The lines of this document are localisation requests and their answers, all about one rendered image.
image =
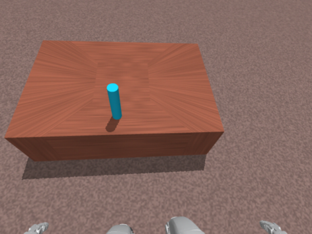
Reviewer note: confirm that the left robot hand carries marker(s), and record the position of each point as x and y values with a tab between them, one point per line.
38	229

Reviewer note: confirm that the can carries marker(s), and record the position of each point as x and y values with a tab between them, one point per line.
113	94

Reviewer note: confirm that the right robot hand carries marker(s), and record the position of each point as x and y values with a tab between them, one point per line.
271	228

